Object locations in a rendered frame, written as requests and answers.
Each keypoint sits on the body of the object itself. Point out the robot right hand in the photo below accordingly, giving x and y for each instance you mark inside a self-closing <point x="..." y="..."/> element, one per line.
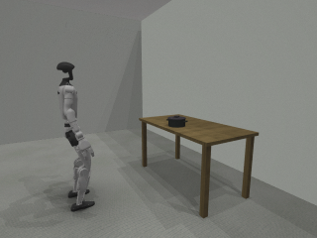
<point x="83" y="146"/>

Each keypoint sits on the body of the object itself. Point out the lid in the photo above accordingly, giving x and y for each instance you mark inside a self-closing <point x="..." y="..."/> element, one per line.
<point x="176" y="118"/>

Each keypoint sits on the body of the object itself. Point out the robot right foot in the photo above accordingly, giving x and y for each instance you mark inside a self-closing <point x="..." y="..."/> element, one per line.
<point x="83" y="205"/>

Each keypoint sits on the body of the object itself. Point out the robot right upper arm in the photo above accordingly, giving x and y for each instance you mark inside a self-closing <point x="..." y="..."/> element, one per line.
<point x="68" y="92"/>

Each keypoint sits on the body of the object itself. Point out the pot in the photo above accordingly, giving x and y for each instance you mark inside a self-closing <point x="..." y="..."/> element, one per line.
<point x="176" y="123"/>

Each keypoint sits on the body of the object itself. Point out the table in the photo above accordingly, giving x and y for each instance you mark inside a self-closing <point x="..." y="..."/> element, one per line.
<point x="207" y="134"/>

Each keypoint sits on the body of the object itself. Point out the right robot shin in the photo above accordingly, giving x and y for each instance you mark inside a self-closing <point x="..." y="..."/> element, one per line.
<point x="82" y="184"/>

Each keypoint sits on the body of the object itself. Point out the robot right forearm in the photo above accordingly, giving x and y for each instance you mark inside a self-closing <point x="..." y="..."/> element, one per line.
<point x="72" y="121"/>

